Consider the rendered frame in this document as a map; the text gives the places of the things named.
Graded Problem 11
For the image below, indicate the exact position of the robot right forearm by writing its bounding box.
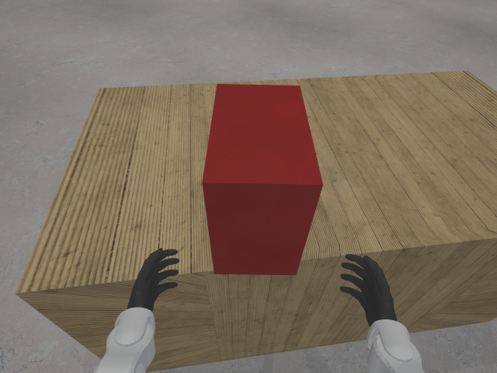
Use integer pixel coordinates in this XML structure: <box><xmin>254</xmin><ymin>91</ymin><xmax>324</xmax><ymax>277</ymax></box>
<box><xmin>367</xmin><ymin>319</ymin><xmax>425</xmax><ymax>373</ymax></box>

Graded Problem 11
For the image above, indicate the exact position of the pedestal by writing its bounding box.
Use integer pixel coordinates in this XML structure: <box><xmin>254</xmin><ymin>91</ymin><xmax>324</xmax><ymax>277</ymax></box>
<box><xmin>15</xmin><ymin>71</ymin><xmax>497</xmax><ymax>372</ymax></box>

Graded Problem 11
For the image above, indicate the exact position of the robot left forearm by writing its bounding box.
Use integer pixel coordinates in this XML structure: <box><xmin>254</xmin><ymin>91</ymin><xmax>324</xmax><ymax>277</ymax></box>
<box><xmin>93</xmin><ymin>307</ymin><xmax>155</xmax><ymax>373</ymax></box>

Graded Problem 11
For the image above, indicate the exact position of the carton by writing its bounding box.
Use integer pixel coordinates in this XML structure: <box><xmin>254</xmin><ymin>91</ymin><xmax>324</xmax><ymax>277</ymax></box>
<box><xmin>202</xmin><ymin>84</ymin><xmax>323</xmax><ymax>275</ymax></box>

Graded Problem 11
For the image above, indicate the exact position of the right robot hand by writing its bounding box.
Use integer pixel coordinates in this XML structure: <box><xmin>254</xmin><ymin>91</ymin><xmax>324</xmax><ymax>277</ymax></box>
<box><xmin>340</xmin><ymin>254</ymin><xmax>397</xmax><ymax>327</ymax></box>

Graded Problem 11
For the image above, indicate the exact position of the left robot hand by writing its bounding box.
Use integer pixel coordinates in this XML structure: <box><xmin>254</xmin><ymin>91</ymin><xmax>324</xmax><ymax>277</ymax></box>
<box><xmin>127</xmin><ymin>248</ymin><xmax>179</xmax><ymax>311</ymax></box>

